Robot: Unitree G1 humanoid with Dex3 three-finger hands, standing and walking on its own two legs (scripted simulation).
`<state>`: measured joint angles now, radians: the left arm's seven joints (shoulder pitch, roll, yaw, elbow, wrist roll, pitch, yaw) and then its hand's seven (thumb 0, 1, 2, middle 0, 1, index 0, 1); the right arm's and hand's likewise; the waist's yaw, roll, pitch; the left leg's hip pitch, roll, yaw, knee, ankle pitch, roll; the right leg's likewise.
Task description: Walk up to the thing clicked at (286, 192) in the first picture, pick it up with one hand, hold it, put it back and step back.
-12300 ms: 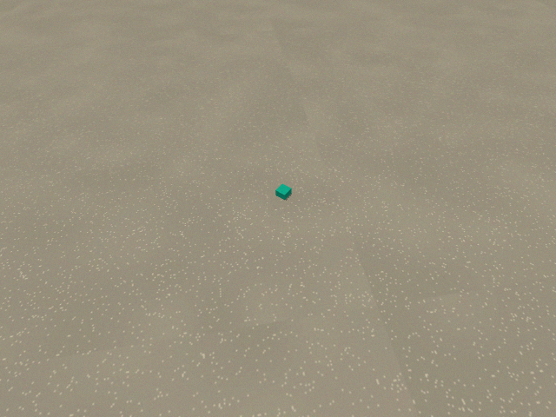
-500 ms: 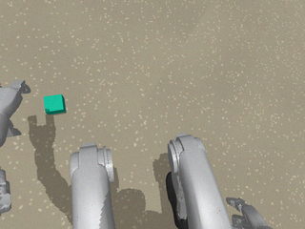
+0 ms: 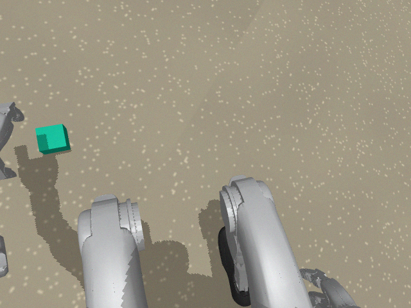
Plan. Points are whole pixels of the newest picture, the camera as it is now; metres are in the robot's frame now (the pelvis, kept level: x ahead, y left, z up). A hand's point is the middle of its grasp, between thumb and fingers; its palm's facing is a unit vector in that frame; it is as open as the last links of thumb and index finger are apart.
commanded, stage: rise first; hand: left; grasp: from above
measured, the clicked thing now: (53, 139) +0.48 +0.32 -0.31
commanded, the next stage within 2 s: approach in 1.62 s
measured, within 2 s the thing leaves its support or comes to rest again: neither
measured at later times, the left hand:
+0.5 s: hand (2, 145) +0.43 +0.36 -0.17, palm faces -0.42 -0.11 -0.90, open 12.1 cm
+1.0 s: hand (4, 141) +0.44 +0.36 -0.18, palm faces -0.43 -0.11 -0.90, open 11.8 cm
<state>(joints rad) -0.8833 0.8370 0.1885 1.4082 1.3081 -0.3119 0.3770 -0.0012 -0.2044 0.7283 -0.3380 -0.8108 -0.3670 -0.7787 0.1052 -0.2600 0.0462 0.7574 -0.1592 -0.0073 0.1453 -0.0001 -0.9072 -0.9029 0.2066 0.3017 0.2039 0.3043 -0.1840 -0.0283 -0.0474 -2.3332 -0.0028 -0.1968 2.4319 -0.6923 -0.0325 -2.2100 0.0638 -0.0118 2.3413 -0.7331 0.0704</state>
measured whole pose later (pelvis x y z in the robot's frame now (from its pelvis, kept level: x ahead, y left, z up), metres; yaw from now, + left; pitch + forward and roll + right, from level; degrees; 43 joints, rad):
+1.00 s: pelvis +0.00 +0.00 -0.01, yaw -2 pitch +32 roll -12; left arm -0.94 0.91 0.19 1.45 1.31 -0.30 0.38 0.00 -0.16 0.71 -0.46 -0.66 -0.44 -0.67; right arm 0.11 -0.27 0.10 0.74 -0.17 -0.01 0.16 0.00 -0.91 -0.90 0.21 0.30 0.20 0.30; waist -0.23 -0.04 -0.01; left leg -2.36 -0.01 -0.22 2.47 -0.69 -0.03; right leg -2.23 0.06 -0.03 2.36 -0.72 0.07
